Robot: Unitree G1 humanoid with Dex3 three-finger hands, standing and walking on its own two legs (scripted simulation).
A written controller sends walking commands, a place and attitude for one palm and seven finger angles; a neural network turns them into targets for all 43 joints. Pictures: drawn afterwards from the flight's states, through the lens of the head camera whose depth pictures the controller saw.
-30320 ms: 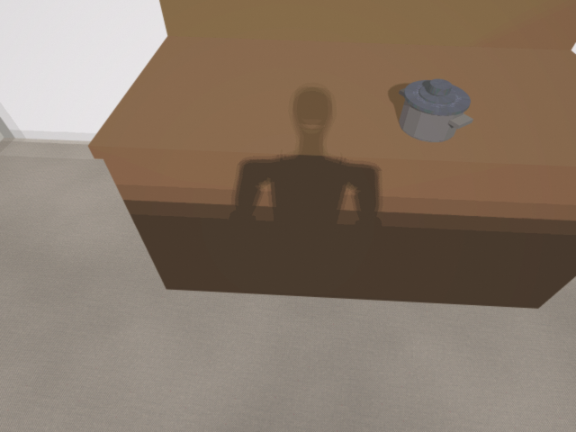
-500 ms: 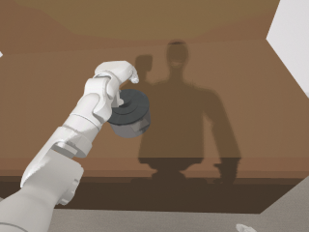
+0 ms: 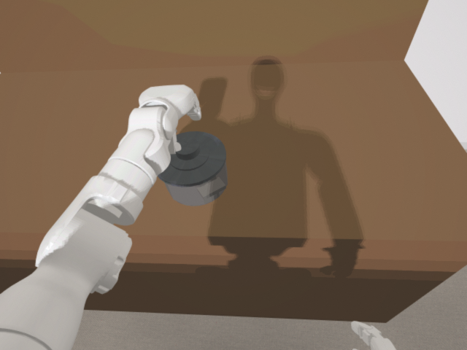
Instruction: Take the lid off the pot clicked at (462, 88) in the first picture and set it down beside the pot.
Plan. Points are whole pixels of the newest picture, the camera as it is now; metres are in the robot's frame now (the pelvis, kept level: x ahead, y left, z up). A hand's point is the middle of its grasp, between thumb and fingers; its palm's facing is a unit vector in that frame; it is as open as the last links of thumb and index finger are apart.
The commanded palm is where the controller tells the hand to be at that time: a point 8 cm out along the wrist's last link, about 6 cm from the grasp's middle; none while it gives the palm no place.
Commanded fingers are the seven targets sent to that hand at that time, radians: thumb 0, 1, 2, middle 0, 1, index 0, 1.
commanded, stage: lower the open fingers around the knob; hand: left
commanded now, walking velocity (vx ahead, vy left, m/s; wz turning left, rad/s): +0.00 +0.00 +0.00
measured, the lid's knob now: (187, 148) +0.49 +0.09 +0.07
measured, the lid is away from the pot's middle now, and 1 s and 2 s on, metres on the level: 0.00 0.00 0.01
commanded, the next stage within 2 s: close the fingers and squeeze the knob in 0.90 s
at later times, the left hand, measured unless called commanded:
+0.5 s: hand (179, 148) +0.46 +0.10 +0.11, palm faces -0.32 -0.01 -0.95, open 10.3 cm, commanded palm +0.45 +0.10 +0.16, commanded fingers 0.00 -0.33 1.45 -0.82 -0.08 -0.82 -0.08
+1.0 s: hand (180, 148) +0.47 +0.10 +0.10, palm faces -0.32 -0.03 -0.95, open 10.3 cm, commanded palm +0.45 +0.10 +0.15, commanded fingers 0.00 -0.18 1.11 -0.62 -0.45 -0.62 -0.45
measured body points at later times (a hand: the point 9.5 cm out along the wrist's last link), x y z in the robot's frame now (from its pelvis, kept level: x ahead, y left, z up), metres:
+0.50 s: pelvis +0.01 +0.01 +0.00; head +0.04 -0.03 +0.45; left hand +0.47 +0.10 +0.16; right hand +0.11 -0.24 -0.14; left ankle +0.00 +0.08 -0.74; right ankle -0.02 -0.10 -0.74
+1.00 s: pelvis +0.01 +0.01 +0.00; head +0.03 -0.02 +0.45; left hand +0.48 +0.10 +0.15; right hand +0.07 -0.25 -0.14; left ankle +0.00 +0.08 -0.74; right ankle -0.02 -0.10 -0.74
